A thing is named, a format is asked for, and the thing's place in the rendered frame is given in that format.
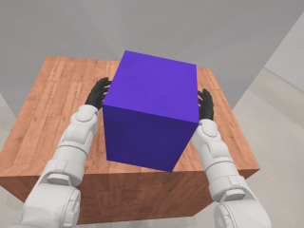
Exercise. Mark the carton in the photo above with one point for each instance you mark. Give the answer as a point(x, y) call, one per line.
point(150, 111)

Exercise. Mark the left robot hand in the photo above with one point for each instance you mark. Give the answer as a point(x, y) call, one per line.
point(96, 95)

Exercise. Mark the left robot forearm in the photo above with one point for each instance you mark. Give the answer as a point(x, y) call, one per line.
point(67, 164)

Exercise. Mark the pedestal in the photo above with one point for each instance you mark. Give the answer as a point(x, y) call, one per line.
point(112, 191)

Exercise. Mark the right robot hand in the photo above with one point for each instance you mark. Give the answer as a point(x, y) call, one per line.
point(206, 108)

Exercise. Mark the robot left upper arm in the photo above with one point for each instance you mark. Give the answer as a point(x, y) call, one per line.
point(51, 206)

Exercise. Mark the robot right upper arm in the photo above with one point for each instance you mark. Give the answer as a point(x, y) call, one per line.
point(241, 213)

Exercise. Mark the right robot forearm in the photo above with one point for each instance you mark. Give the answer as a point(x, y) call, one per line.
point(225, 183)

